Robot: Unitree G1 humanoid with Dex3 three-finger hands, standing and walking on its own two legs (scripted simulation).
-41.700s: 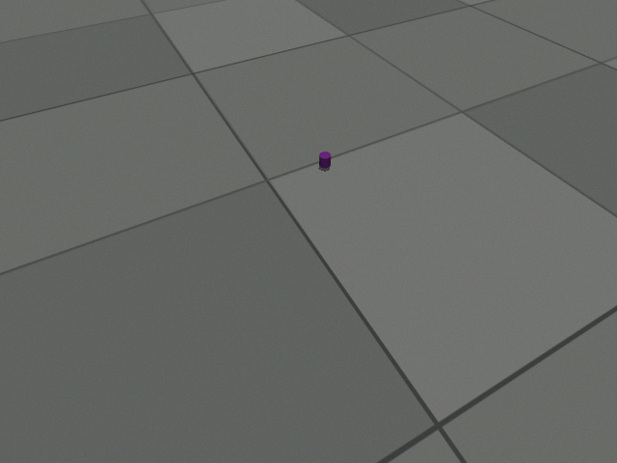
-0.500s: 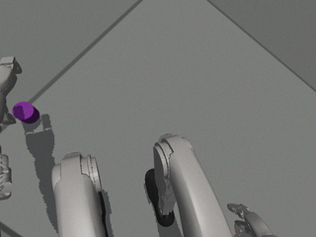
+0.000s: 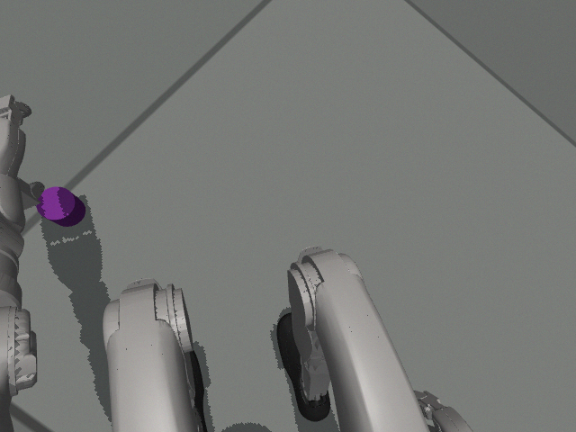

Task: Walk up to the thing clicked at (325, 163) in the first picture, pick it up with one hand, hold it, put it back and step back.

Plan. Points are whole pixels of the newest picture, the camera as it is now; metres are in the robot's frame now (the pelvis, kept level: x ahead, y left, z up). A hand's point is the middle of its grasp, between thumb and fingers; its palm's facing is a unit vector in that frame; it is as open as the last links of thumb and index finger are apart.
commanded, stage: home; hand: left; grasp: from above
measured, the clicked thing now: (62, 207) +0.47 +0.32 -0.32
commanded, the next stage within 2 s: none
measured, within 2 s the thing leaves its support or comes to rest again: neither
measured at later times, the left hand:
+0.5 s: hand out of the picture +0.28 +0.25 +0.08, palm faces -0.02 -0.89 -0.46, open 7.4 cm
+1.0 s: hand out of the picture +0.23 +0.21 +0.29, palm faces +0.22 -0.95 -0.20, open 7.4 cm
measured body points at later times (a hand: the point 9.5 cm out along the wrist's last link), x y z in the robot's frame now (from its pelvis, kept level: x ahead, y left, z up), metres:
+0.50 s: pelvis +0.01 +0.00 +0.19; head +0.14 +0.05 +0.61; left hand +0.28 +0.29 +0.11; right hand +0.23 -0.23 +0.10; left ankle +0.07 +0.12 -0.32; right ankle +0.10 -0.11 -0.32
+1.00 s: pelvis +0.08 +0.00 +0.35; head +0.12 +0.02 +0.80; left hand +0.21 +0.26 +0.30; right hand +0.25 -0.22 +0.27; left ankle +0.07 +0.12 -0.32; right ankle +0.10 -0.11 -0.32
